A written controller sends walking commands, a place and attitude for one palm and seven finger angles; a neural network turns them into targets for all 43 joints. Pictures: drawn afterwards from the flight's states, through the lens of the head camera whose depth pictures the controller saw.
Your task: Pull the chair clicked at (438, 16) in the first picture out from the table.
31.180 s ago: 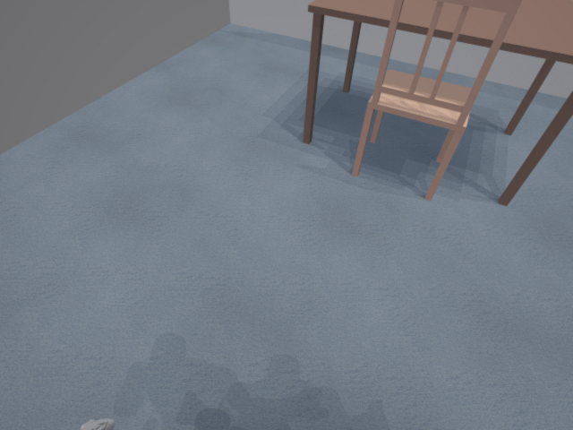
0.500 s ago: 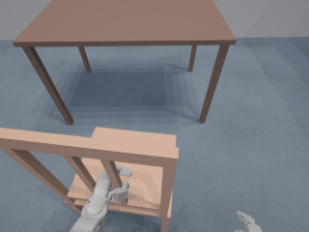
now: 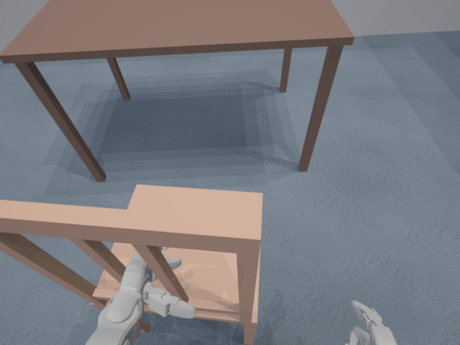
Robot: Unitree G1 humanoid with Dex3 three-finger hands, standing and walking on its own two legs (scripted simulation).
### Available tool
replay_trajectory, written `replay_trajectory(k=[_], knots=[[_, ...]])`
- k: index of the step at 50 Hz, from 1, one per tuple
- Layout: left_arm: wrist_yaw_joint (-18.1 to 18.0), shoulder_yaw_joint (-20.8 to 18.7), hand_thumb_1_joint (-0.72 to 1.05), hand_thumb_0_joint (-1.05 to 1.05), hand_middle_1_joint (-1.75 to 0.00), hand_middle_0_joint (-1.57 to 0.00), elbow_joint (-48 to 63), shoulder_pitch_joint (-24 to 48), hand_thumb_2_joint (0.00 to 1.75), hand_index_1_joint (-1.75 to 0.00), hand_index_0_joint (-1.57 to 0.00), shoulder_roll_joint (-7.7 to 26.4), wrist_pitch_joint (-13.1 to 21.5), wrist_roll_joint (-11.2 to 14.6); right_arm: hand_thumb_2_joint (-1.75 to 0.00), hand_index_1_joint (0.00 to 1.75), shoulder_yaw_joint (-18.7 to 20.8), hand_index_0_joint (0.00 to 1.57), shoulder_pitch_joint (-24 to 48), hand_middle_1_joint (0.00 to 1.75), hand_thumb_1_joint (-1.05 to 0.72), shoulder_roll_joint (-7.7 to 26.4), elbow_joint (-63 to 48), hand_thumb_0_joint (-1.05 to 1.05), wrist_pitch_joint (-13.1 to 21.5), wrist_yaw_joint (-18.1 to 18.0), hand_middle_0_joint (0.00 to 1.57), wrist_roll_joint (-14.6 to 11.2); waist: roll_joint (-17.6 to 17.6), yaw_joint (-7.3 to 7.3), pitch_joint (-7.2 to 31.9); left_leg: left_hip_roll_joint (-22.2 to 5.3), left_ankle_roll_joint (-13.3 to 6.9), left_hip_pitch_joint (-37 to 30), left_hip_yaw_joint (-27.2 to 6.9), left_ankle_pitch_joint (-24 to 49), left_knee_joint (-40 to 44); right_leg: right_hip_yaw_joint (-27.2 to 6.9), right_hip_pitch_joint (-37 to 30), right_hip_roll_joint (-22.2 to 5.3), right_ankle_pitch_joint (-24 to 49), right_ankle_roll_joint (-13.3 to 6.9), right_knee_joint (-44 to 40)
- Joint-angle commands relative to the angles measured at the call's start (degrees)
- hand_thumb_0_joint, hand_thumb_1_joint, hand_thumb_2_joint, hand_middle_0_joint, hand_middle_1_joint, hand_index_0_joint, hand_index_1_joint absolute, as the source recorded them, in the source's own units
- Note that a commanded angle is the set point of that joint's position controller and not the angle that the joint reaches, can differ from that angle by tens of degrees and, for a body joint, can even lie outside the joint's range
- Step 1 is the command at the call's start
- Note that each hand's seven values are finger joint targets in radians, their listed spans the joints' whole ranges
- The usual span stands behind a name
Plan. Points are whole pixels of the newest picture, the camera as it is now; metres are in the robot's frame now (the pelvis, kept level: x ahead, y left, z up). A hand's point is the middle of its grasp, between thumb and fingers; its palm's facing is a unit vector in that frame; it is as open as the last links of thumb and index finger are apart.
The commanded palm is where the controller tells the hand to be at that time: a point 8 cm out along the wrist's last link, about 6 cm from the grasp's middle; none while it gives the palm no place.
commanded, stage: open the thumb and straighten the fingers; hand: left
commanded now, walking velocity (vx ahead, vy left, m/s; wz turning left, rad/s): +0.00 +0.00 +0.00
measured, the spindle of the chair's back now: (120, 273) +0.26 +0.21 -0.04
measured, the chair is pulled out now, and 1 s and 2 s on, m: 0.63 0.62 0.62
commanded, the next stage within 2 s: draw the fingers out of the gap in 0.22 s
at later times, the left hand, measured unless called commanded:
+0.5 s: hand (166, 292) +0.23 +0.12 -0.05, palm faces -0.09 -0.99 -0.11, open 17.4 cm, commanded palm +0.21 +0.18 -0.03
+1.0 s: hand (157, 343) +0.15 +0.13 -0.05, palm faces -0.06 -0.99 -0.10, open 17.5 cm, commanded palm +0.13 +0.18 -0.03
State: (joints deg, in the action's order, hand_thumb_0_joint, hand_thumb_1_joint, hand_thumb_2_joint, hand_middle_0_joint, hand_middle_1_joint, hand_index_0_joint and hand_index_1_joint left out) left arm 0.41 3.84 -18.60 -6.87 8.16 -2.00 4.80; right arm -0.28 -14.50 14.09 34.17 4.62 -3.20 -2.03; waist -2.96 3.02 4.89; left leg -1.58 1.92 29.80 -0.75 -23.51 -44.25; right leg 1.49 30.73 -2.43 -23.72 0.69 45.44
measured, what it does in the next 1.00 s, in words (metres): stands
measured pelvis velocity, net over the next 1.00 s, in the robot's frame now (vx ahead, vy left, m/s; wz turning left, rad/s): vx -0.01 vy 0.01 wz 0.03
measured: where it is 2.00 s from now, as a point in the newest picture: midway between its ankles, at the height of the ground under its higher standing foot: outside the picture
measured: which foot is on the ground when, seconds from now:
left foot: down 0.00-1.00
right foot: down 0.00-1.00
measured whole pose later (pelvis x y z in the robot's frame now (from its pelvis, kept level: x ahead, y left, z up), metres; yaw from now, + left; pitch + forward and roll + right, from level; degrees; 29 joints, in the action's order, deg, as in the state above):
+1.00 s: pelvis -0.01 +0.01 -0.03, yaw +2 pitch +11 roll -1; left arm -0.8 8.6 10.2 -33.5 10.1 -9.5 1.9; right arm -1.2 -13.9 12.9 26.1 5.6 -5.6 -1.8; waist -2.8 2.5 8.3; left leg -1.0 1.5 39.3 -3.4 -28.8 -56.7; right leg 3.7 37.8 -3.1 -28.5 1.1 55.1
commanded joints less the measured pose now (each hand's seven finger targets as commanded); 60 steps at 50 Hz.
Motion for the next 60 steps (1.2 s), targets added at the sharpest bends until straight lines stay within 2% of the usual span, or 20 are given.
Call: replay_trajectory(k=[1, 4, 6, 7, 11, 14, 16, 19, 21, 22, 26, 29, 31, 37, 41, 44, 48, 54, 56, 60], knots=[[-0.26, -6.86, -0.55, 0.00, -0.22, -0.07, 10.42, 9.53, 0.20, -0.22, -0.07, 9.83, 1.10, -0.76, -0.90, 0.30, 2.79, 0.20, 2.65, 0.30, -0.90, 8.20, -8.17, 0.00, 2.55, -1.15, 0.20, 0.26, 5.97, 0.19, 9.64, 0.56, -3.27, -2.88, 1.48, 16.23, 2.45, 1.99, -5.32, -0.30, 21.34, -0.49, -4.34], [0.00, -5.05, -0.55, 0.00, 0.00, 0.00, 14.56, 8.89, 0.20, 0.00, 0.00, 7.70, 0.59, -0.60, -0.90, 0.30, 2.59, 0.20, 2.78, 0.30, -0.90, 7.48, -9.56, 0.00, 2.89, -1.27, 0.20, 0.13, 3.97, 0.25, 12.77, 0.79, -3.28, -4.10, 1.68, 17.67, 1.43, 2.01, -5.96, -0.52, 22.53, -0.51, -3.40], [0.32, -4.19, -0.55, 0.00, 0.00, 0.00, 17.00, 5.59, 0.20, 0.00, 0.00, 6.64, 0.15, -0.06, -0.90, 0.30, 2.66, 0.20, 2.94, 0.30, -0.90, 7.25, -10.28, 0.00, 3.36, -1.40, 0.20, 0.00, 2.32, 0.01, 15.04, 0.61, -3.26, -5.53, 1.60, 20.84, 0.73, 2.23, -7.05, -0.61, 25.38, -0.81, -2.86], [0.11, -5.02, -0.55, 0.00, 0.00, 0.00, 17.12, 3.80, 0.20, 0.00, 0.00, 7.51, -0.15, 0.01, -0.90, 0.30, 2.67, 0.20, 2.61, 0.30, -0.90, 7.28, -10.26, 0.00, 3.32, -1.43, 0.20, -0.03, 3.23, -0.12, 15.15, 0.51, -3.13, -5.36, 1.51, 21.31, 0.32, 2.34, -6.97, -0.65, 25.91, -0.68, -2.46], [0.06, -4.18, -0.55, 0.00, 0.00, 0.00, 18.07, 2.46, 0.20, 0.00, 0.00, 7.36, -1.35, -0.52, -0.90, 0.30, 2.64, 0.20, 2.67, 0.30, -0.90, 7.50, -11.00, 0.00, 3.03, -1.49, 0.20, 0.14, 5.34, 0.38, 13.72, 0.66, -3.26, -3.22, 1.35, 20.21, -0.49, 2.32, -6.27, -0.59, 26.24, -0.60, -2.19], [-0.13, -3.15, -0.55, 0.00, 0.00, 0.00, 19.59, 2.06, 0.20, 0.00, 0.00, 6.71, -2.20, -0.75, -0.90, 0.30, 2.35, 0.20, 2.85, 0.30, -0.90, 7.39, -11.70, 0.00, 2.82, -1.48, 0.20, 0.14, 3.94, 0.52, 12.66, 0.75, -3.22, -2.77, 1.23, 19.03, -0.78, 2.54, -4.83, -0.62, 24.11, -0.50, -1.96], [-0.29, -5.56, -0.55, 0.00, 0.00, 0.00, 18.07, 1.77, 0.20, 0.00, 0.00, 9.02, -2.83, -0.86, -0.90, 0.30, 2.39, 0.20, 2.74, 0.30, -0.90, 7.72, -11.45, 0.00, 2.49, -1.74, 0.20, 0.15, 3.75, 0.35, 11.11, 0.82, -3.25, -1.47, 1.28, 17.95, -1.12, 2.32, -4.10, -0.48, 22.99, -0.66, -2.22], [0.25, -4.51, -0.55, 0.00, 0.00, 0.00, 20.14, -1.59, 0.20, 0.00, 0.00, 7.88, -3.13, -0.43, -0.90, 0.30, 2.26, 0.20, 3.10, 0.30, -0.90, 7.50, -12.80, 0.00, 2.47, -1.77, 0.20, 0.07, 4.73, -0.12, 11.88, 0.95, -3.20, -0.90, 1.18, 16.37, -1.27, 2.42, -4.18, -0.54, 21.05, -0.47, -1.93], [0.15, -4.25, -0.55, 0.00, 0.00, 0.00, 22.20, -4.98, 0.20, 0.00, 0.00, 7.69, -3.49, -0.53, -0.90, 0.30, 2.30, 0.20, 3.61, 0.30, -0.90, 7.26, -13.61, 0.00, 2.63, -1.79, 0.20, -0.01, 2.45, -0.89, 13.03, 0.87, -3.16, -1.54, 1.01, 17.38, -1.13, 2.65, -4.58, -0.58, 20.97, -0.87, -1.57], [0.08, -2.49, -0.55, 0.00, 0.00, 0.00, 24.00, -5.78, 0.20, 0.00, 0.00, 6.42, -3.63, -0.61, -0.90, 0.30, 2.12, 0.20, 3.36, 0.30, -0.90, 7.03, -13.94, 0.00, 2.68, -1.67, 0.20, -0.07, 1.70, -0.52, 13.54, 0.84, -3.12, -2.08, 1.04, 17.94, -1.33, 2.68, -4.30, -0.71, 21.29, -0.77, -1.26], [-0.87, -3.53, -0.55, 0.00, 0.00, 0.00, 25.93, -11.87, 0.20, 0.00, 0.00, 7.27, -4.43, -0.86, -0.90, 0.30, 2.40, 0.20, 3.71, 0.30, -0.90, 6.87, -14.67, 0.00, 2.42, -1.76, 0.20, 0.04, 4.87, -0.86, 12.49, 0.80, -3.07, 0.10, 0.64, 17.31, -1.72, 2.95, -4.30, -0.43, 21.10, -0.84, -0.97], [-0.93, -0.18, -0.55, 0.00, 0.00, 0.00, 29.99, -13.72, 0.20, 0.00, 0.00, 5.04, -4.06, -1.23, -0.90, 0.30, 2.25, 0.20, 3.68, 0.30, -0.90, 6.55, -15.63, 0.00, 2.89, -1.82, 0.20, 0.04, 4.77, 0.03, 10.99, 0.92, -3.24, 0.61, 0.55, 14.68, -2.21, 2.98, -1.98, -0.44, 17.84, -0.47, -0.97], [-1.32, -1.85, -0.55, 0.00, 0.00, 0.00, 31.01, -13.87, 0.20, 0.00, 0.00, 7.11, -3.81, -1.41, -0.90, 0.30, 2.27, 0.20, 3.68, 0.30, -0.90, 6.73, -15.36, 0.00, 2.98, -2.21, 0.20, 0.17, 4.90, 0.10, 10.09, 1.04, -3.35, 1.72, 0.26, 13.50, -2.61, 2.90, -1.27, -0.21, 16.18, -0.63, -0.94], [-1.73, 1.83, -0.55, 0.00, 0.00, 0.00, 37.48, -18.90, 0.20, 0.00, 0.00, 5.02, -2.65, -1.98, -0.90, 0.30, 2.00, 0.20, 3.52, 0.30, -0.90, 6.02, -15.97, 0.00, 4.22, -2.56, 0.20, 0.19, 1.55, 0.51, 11.15, 1.21, -3.37, 0.70, -0.50, 13.02, -3.67, 3.23, 0.86, -0.26, 13.70, -0.80, 0.17], [-1.60, 1.90, -0.55, 0.00, 0.00, 0.00, 37.21, -21.59, 0.20, 0.00, 0.00, 5.35, -3.49, -2.25, -0.90, 0.30, 2.06, 0.20, 4.30, 0.30, -0.90, 6.11, -16.31, 0.00, 4.19, -2.91, 0.20, 0.21, 4.09, 0.70, 8.83, 1.22, -3.48, 3.43, -1.01, 9.76, -4.03, 3.43, 2.37, 0.00, 10.07, -0.76, 0.00], [-1.18, 2.20, -0.55, 0.00, 0.00, 0.00, 38.98, -23.03, 0.20, 0.00, 0.00, 5.54, -3.69, -2.44, -0.90, 0.30, 1.89, 0.20, 4.40, 0.30, -0.90, 5.96, -17.13, 0.00, 4.08, -3.03, 0.20, 0.25, 4.00, 0.47, 9.36, 1.47, -3.47, 4.02, -1.11, 8.38, -4.37, 3.38, 2.73, -0.04, 8.27, -0.71, 0.47], [-1.67, 2.92, -0.55, 0.00, 0.00, 0.00, 42.38, -28.99, 0.20, 0.00, 0.00, 4.87, -3.99, -2.63, -0.90, 0.30, 2.05, 0.20, 5.16, 0.30, -0.90, 5.11, -18.04, 0.00, 4.20, -3.01, 0.20, 0.03, 0.96, -0.59, 10.52, 1.39, -3.28, 3.29, -1.23, 9.65, -4.51, 3.51, 2.61, -0.13, 8.78, -1.09, 1.27], [-1.81, 5.10, -0.55, 0.00, 0.00, 0.00, 44.25, -34.00, 0.20, 0.00, 0.00, 3.63, -4.43, -3.71, -0.90, 0.30, 2.23, 0.20, 5.23, 0.30, -0.90, 4.70, -19.23, 0.00, 3.78, -3.02, 0.20, 0.05, 3.42, -0.18, 8.46, 1.44, -3.47, 5.50, -1.27, 9.08, -5.60, 3.72, 4.20, 0.14, 8.69, -0.87, 2.01], [-1.79, 4.24, -0.55, 0.00, 0.00, 0.00, 43.91, -35.80, 0.20, 0.00, 0.00, 4.34, -4.61, -3.94, -0.90, 0.30, 2.51, 0.20, 5.38, 0.30, -0.90, 4.67, -19.29, 0.00, 3.42, -3.20, 0.20, 0.11, 4.71, -0.44, 7.60, 1.45, -3.57, 6.85, -1.37, 8.71, -5.88, 3.64, 4.33, 0.34, 8.28, -1.01, 2.02], [-1.43, 4.71, -0.55, 0.00, 0.00, 0.00, 47.60, -39.73, 0.20, 0.00, 0.00, 4.37, -3.53, -4.12, -0.90, 0.30, 2.69, 0.20, 5.41, 0.30, -0.90, 4.16, -20.51, 0.00, 3.25, -3.24, 0.20, -0.13, 3.17, -0.89, 9.19, 1.63, -3.58, 6.82, -0.98, 8.54, -6.75, 3.43, 4.74, 0.27, 8.08, -0.95, 2.93]])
